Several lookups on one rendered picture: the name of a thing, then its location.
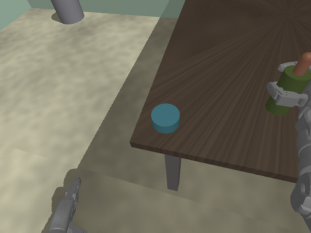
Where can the right robot arm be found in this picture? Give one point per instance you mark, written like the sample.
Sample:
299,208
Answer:
301,194

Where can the left robot hand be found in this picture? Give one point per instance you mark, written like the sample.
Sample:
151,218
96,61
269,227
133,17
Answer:
63,215

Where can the right robot hand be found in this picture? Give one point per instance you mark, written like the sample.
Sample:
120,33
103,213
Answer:
289,98

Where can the table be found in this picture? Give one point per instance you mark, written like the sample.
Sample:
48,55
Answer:
215,69

